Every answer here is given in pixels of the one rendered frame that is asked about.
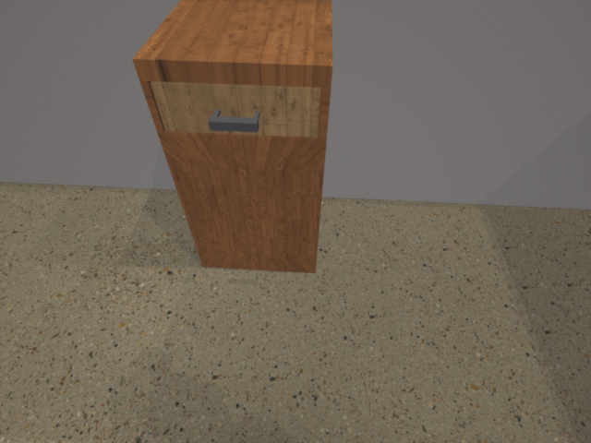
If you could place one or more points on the handle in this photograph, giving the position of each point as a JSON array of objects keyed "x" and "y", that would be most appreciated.
[{"x": 239, "y": 124}]

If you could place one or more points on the cabinet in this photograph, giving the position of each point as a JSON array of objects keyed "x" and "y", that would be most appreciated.
[{"x": 251, "y": 201}]

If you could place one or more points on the drawer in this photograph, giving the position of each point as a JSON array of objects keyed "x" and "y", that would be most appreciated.
[{"x": 283, "y": 111}]

